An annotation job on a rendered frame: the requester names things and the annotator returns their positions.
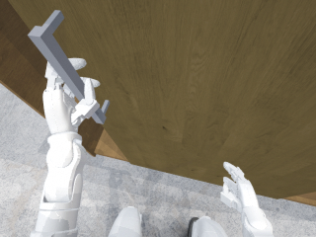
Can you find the left robot thigh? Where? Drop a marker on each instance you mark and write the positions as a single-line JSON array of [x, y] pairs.
[[127, 224]]

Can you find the right robot hand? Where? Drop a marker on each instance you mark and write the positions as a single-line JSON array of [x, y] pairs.
[[242, 193]]

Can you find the right robot forearm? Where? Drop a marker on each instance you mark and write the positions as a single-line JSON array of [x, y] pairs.
[[255, 223]]

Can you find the left robot forearm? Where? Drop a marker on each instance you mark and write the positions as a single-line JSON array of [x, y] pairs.
[[62, 189]]

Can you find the handle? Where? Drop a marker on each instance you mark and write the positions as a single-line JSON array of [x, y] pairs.
[[42, 37]]

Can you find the robot right shin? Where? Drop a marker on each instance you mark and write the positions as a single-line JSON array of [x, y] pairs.
[[205, 217]]

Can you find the left robot hand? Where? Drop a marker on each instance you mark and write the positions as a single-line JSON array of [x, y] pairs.
[[59, 102]]

